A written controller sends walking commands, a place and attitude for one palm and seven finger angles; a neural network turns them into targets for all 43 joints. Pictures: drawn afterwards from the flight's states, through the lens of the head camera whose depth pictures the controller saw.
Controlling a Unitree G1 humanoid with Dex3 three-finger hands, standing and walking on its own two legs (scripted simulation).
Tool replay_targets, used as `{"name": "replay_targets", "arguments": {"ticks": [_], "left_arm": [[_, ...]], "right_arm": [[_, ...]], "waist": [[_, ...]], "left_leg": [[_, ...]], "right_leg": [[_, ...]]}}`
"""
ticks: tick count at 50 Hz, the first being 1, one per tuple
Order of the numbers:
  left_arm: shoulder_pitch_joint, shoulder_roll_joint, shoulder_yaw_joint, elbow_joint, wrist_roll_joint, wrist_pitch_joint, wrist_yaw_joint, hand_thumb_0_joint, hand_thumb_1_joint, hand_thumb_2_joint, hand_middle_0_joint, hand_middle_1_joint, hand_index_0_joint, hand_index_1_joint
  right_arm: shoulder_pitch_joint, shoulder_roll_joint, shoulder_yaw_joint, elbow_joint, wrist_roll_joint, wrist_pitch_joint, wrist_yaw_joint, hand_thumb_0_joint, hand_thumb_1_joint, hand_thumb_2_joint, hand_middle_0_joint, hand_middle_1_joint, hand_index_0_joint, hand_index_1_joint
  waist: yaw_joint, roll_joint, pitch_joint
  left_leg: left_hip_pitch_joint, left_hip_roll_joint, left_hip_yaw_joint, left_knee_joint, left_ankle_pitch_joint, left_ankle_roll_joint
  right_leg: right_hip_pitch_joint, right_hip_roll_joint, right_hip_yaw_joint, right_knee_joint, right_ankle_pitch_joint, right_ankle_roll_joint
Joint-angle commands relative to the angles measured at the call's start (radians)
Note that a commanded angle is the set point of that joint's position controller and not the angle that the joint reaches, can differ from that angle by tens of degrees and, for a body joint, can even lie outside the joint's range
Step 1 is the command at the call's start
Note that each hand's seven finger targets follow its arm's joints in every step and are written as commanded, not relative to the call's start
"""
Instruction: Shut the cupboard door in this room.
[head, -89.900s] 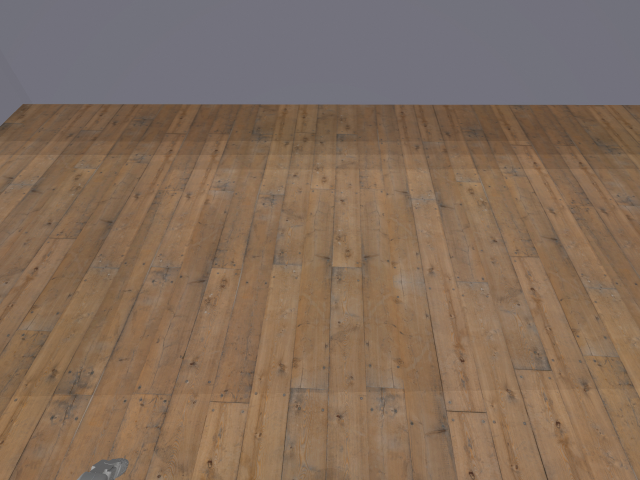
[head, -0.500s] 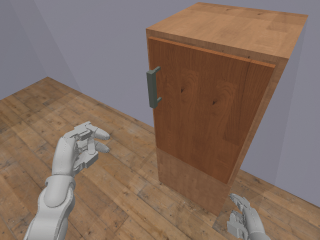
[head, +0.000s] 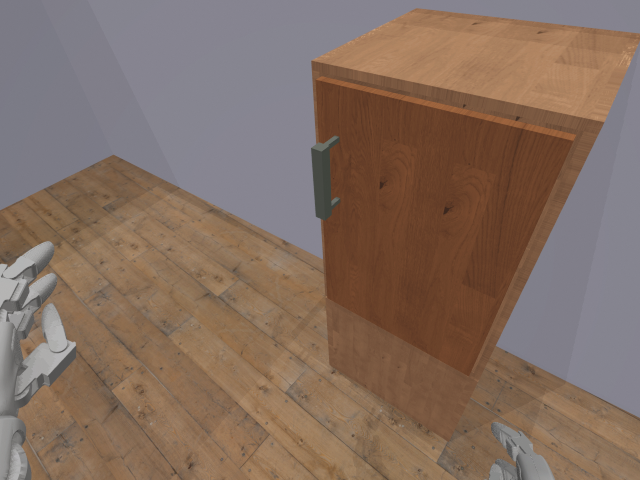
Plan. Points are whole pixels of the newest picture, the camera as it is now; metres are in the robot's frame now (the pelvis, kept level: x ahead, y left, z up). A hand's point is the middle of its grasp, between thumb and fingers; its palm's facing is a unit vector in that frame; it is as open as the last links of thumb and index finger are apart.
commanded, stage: draw the hand back to the body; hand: left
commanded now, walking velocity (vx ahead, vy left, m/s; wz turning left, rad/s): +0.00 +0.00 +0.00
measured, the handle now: (328, 178) +0.62 +0.07 +0.06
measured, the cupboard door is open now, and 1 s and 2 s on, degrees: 0 0 0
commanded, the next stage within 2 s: step back with the hand held close in 0.22 s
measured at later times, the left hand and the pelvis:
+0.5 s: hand (85, 338) +0.19 +0.26 +0.16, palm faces +0.44 -0.79 -0.42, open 7.4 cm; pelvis +0.00 +0.00 +0.00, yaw -1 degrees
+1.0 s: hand (42, 379) +0.15 +0.28 +0.15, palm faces +0.41 -0.78 -0.47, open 7.4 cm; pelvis -0.06 +0.02 -0.02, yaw -3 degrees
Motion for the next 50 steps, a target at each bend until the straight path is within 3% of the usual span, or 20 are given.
{"name": "replay_targets", "arguments": {"ticks": [1,3,7,9,10,12,17,18,19,23,25,29,30,32,35,40,43,45,49,50], "left_arm": [[-0.142,0.192,0.079,-0.208,-0.004,-0.068,0.006,0.000,0.900,0.900,-0.200,-0.300,-0.200,-0.300],[-0.133,0.205,0.098,-0.215,-0.005,-0.073,0.008,0.000,0.900,0.900,-0.200,-0.300,-0.200,-0.300],[-0.128,0.207,0.106,-0.222,-0.006,-0.072,0.007,0.000,0.900,0.900,-0.200,-0.300,-0.200,-0.300],[-0.119,0.200,0.104,-0.217,-0.008,-0.070,0.005,0.000,0.900,0.900,-0.200,-0.300,-0.200,-0.300],[-0.108,0.213,0.119,-0.213,-0.009,-0.069,0.004,0.000,0.900,0.900,-0.200,-0.300,-0.200,-0.300],[-0.105,0.198,0.106,-0.213,-0.011,-0.067,0.001,0.000,0.900,0.900,-0.200,-0.300,-0.200,-0.300],[-0.111,0.187,0.095,-0.205,-0.013,-0.064,-0.001,0.000,0.900,0.900,-0.200,-0.300,-0.200,-0.300],[-0.228,0.321,0.224,-0.281,-0.004,-0.108,0.011,0.000,0.900,0.900,-0.200,-0.300,-0.200,-0.300],[-0.120,0.240,0.165,-0.199,-0.008,-0.118,0.008,0.000,0.900,0.900,-0.200,-0.300,-0.200,-0.300],[-0.032,0.201,0.120,-0.180,0.000,-0.139,0.010,0.000,0.900,0.900,-0.200,-0.300,-0.200,-0.300],[-0.031,0.224,0.137,-0.215,-0.001,-0.146,0.016,0.000,0.900,0.900,-0.200,-0.300,-0.200,-0.300],[0.008,0.259,0.175,-0.252,-0.002,-0.145,0.028,0.000,0.900,0.900,-0.200,-0.300,-0.200,-0.300],[0.005,0.287,0.200,-0.280,-0.003,-0.144,0.031,0.000,0.900,0.900,-0.200,-0.300,-0.200,-0.300],[0.039,0.279,0.199,-0.300,-0.003,-0.143,0.034,0.000,0.900,0.900,-0.200,-0.300,-0.200,-0.300],[0.064,0.294,0.224,-0.313,-0.003,-0.141,0.037,0.000,0.900,0.900,-0.200,-0.300,-0.200,-0.300],[0.084,0.282,0.227,-0.303,0.001,-0.147,0.038,0.000,0.900,0.900,-0.200,-0.300,-0.200,-0.300],[0.055,0.262,0.212,-0.304,0.013,-0.158,0.038,0.000,0.900,0.900,-0.200,-0.300,-0.200,-0.300],[0.031,0.277,0.233,-0.316,0.024,-0.169,0.040,0.000,0.900,0.900,-0.200,-0.300,-0.200,-0.300],[-0.015,0.246,0.210,-0.325,0.040,-0.184,0.040,0.000,0.900,0.900,-0.200,-0.300,-0.200,-0.300],[-0.037,0.271,0.230,-0.341,0.046,-0.189,0.040,0.000,0.900,0.900,-0.200,-0.300,-0.200,-0.300]], "right_arm": [[-0.160,-0.084,-0.027,-0.172,-0.001,-0.076,-0.012,0.000,-0.900,-0.900,0.200,0.300,0.200,0.300],[-0.160,-0.082,-0.026,-0.171,-0.003,-0.078,-0.012,0.000,-0.900,-0.900,0.200,0.300,0.200,0.300],[-0.167,-0.074,-0.018,-0.168,-0.005,-0.080,-0.009,0.000,-0.900,-0.900,0.200,0.300,0.200,0.300],[-0.167,-0.071,-0.018,-0.171,-0.004,-0.078,-0.009,0.000,-0.900,-0.900,0.200,0.300,0.200,0.300],[-0.167,-0.075,-0.021,-0.171,-0.006,-0.079,-0.010,0.000,-0.900,-0.900,0.200,0.300,0.200,0.300],[-0.169,-0.071,-0.019,-0.174,-0.005,-0.076,-0.008,0.000,-0.900,-0.900,0.200,0.300,0.200,0.300],[-0.169,-0.071,-0.021,-0.174,-0.004,-0.072,-0.010,0.000,-0.900,-0.900,0.200,0.300,0.200,0.300],[-0.158,-0.100,-0.033,-0.212,0.005,-0.061,-0.010,0.000,-0.900,-0.900,0.200,0.300,0.200,0.300],[-0.141,-0.086,-0.034,-0.187,0.000,-0.054,-0.015,0.000,-0.900,-0.900,0.200,0.300,0.200,0.300],[-0.127,-0.096,-0.049,-0.185,-0.003,-0.029,-0.008,0.000,-0.900,-0.900,0.200,0.300,0.200,0.300],[-0.131,-0.102,-0.055,-0.189,-0.002,-0.021,-0.012,0.000,-0.900,-0.900,0.200,0.300,0.200,0.300],[-0.125,-0.105,-0.063,-0.216,0.004,0.006,-0.023,0.000,-0.900,-0.900,0.200,0.300,0.200,0.300],[-0.132,-0.108,-0.064,-0.220,0.003,0.010,-0.026,0.000,-0.900,-0.900,0.200,0.300,0.200,0.300],[-0.122,-0.103,-0.065,-0.238,0.007,0.022,-0.028,0.000,-0.900,-0.900,0.200,0.300,0.200,0.300],[-0.124,-0.111,-0.070,-0.248,0.002,0.030,-0.031,0.000,-0.900,-0.900,0.200,0.300,0.200,0.300],[-0.116,-0.118,-0.070,-0.257,-0.001,0.028,-0.033,0.000,-0.900,-0.900,0.200,0.300,0.200,0.300],[-0.107,-0.117,-0.067,-0.263,0.001,0.020,-0.035,0.000,-0.900,-0.900,0.200,0.300,0.200,0.300],[-0.111,-0.123,-0.069,-0.263,-0.003,0.009,-0.040,0.000,-0.900,-0.900,0.200,0.300,0.200,0.300],[-0.095,-0.122,-0.065,-0.262,-0.006,-0.006,-0.039,0.000,-0.900,-0.900,0.200,0.300,0.200,0.300],[-0.100,-0.128,-0.068,-0.258,-0.010,-0.011,-0.039,0.000,-0.900,-0.900,0.200,0.300,0.200,0.300]], "waist": [[-0.017,-0.052,-0.027],[-0.011,-0.041,-0.046],[-0.007,0.023,-0.020],[-0.008,0.019,-0.011],[-0.005,-0.013,-0.019],[-0.007,0.006,-0.018],[-0.013,-0.027,-0.013],[-0.039,-0.014,0.014],[-0.048,-0.055,0.000],[-0.060,-0.070,-0.068],[-0.060,-0.050,-0.100],[-0.060,-0.072,-0.157],[-0.057,-0.051,-0.186],[-0.057,-0.048,-0.195],[-0.054,-0.022,-0.184],[-0.055,-0.019,-0.135],[-0.062,-0.017,-0.089],[-0.060,0.003,-0.081],[-0.068,0.009,-0.041],[-0.065,0.016,-0.042]], "left_leg": [[-0.036,0.090,-0.084,-0.083,0.138,-0.069],[-0.040,0.088,-0.081,-0.080,0.143,-0.070],[-0.054,0.088,-0.082,-0.086,0.152,-0.078],[-0.053,0.089,-0.078,-0.087,0.138,-0.075],[-0.056,0.089,-0.076,-0.084,0.149,-0.072],[-0.049,0.090,-0.070,-0.082,0.152,-0.071],[-0.048,0.089,-0.065,-0.082,0.131,-0.063],[-0.142,0.116,-0.099,-0.039,0.027,-0.028],[-0.118,0.109,-0.104,0.004,0.031,-0.026],[-0.104,0.118,-0.101,0.067,0.100,-0.039],[-0.117,0.130,-0.109,0.067,0.172,-0.046],[-0.132,0.157,-0.118,0.067,0.350,-0.056],[-0.137,0.163,-0.122,0.067,0.394,-0.062],[-0.148,0.177,-0.128,0.066,0.451,-0.069],[-0.200,0.198,-0.150,0.038,0.425,-0.062],[-0.334,0.223,-0.187,-0.019,0.197,-0.031],[-0.464,0.241,-0.213,-0.072,-0.043,-0.002],[-0.542,0.244,-0.234,-0.108,-0.190,0.013],[-0.657,0.262,-0.257,-0.143,-0.389,0.035],[-0.666,0.268,-0.278,-0.161,-0.421,0.036]], "right_leg": [[-0.010,-0.027,0.048,-0.054,0.073,-0.005],[0.008,-0.027,0.051,-0.053,0.079,-0.007],[0.018,-0.027,0.053,-0.055,0.091,-0.012],[0.009,-0.026,0.055,-0.060,0.081,-0.011],[0.018,-0.024,0.056,-0.067,0.092,-0.011],[0.012,-0.027,0.059,-0.064,0.094,-0.010],[0.003,-0.028,0.062,-0.073,0.076,-0.006],[-0.045,-0.089,0.178,-0.106,0.080,-0.011],[-0.083,-0.128,0.206,-0.121,0.065,-0.025],[-0.120,-0.177,0.221,-0.077,0.139,-0.047],[-0.097,-0.175,0.202,-0.023,0.232,-0.048],[-0.058,-0.147,0.172,0.086,0.380,-0.029],[-0.034,-0.143,0.168,0.113,0.412,-0.026],[-0.031,-0.128,0.158,0.152,0.414,-0.019],[-0.026,-0.103,0.153,0.179,0.360,-0.007],[-0.016,-0.081,0.160,0.200,0.229,0.007],[0.018,-0.064,0.163,0.232,0.139,0.015],[0.061,-0.054,0.159,0.255,0.127,0.020],[0.086,-0.041,0.154,0.303,0.071,0.026],[0.088,-0.032,0.148,0.317,0.054,0.029]]}}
